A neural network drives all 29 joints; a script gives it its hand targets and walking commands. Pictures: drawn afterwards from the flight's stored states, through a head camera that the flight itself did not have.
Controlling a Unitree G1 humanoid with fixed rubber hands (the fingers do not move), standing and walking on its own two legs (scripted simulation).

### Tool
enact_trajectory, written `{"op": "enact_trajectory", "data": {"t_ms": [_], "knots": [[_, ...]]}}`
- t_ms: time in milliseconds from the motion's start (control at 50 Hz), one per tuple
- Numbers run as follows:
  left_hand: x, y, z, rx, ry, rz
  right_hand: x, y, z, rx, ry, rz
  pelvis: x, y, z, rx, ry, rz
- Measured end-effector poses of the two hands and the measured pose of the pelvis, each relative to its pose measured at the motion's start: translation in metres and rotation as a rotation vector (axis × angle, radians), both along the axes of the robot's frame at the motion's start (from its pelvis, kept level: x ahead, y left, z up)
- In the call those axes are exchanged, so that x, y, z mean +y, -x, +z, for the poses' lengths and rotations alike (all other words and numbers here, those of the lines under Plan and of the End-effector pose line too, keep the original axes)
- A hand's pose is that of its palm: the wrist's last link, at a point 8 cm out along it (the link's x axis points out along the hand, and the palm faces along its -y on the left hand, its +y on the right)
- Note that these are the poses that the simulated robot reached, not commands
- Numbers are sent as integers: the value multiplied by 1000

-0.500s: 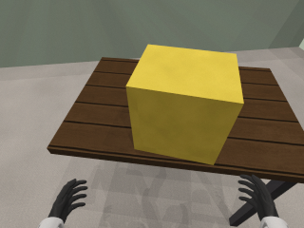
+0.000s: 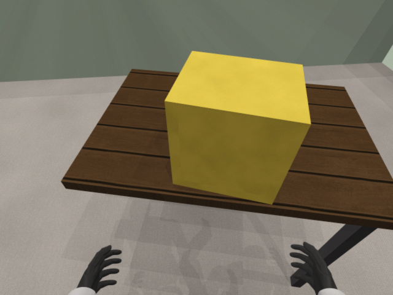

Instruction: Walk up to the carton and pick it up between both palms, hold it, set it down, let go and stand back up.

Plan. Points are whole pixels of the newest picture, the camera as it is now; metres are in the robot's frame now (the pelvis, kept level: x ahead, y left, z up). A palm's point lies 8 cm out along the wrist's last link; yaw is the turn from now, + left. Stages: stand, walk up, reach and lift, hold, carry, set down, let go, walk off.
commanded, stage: set down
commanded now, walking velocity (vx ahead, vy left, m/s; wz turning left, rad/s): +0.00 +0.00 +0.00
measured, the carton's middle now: (232, 128) +0.48 -0.05 +0.08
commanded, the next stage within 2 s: let go in 0.28 s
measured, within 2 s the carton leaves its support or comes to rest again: neither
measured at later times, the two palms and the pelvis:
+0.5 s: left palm (94, 288) +0.16 +0.23 -0.09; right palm (321, 287) +0.18 -0.22 -0.07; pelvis +0.02 +0.01 +0.00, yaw +1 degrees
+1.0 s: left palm out of the picture +0.13 +0.26 -0.10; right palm out of the picture +0.13 -0.23 -0.11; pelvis +0.01 +0.02 -0.01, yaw -1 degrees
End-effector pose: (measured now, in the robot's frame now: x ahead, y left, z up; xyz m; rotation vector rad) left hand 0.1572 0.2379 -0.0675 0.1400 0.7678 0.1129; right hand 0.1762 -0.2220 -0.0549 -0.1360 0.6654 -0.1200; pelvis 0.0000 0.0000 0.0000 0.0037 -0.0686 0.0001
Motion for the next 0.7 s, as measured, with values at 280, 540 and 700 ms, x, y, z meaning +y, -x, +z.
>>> {"op": "enact_trajectory", "data": {"t_ms": [280,540,700], "knots": [[11,-23,3,-27,-53,13,11,-7,-21,-21,-22,49,5,-12,-3,40,4,11],[-5,0,-23,72,2,-12,-3,5,-14,27,41,43,7,-16,-2,5,12,18],[0,-11,-12,42,-50,-26,2,12,-24,48,12,36,11,-8,-3,26,11,11]]}}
